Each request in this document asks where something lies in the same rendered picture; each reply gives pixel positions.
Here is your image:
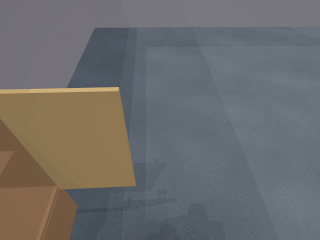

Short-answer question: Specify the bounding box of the cupboard door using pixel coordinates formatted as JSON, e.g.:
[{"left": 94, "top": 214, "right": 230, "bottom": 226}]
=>
[{"left": 0, "top": 87, "right": 136, "bottom": 190}]

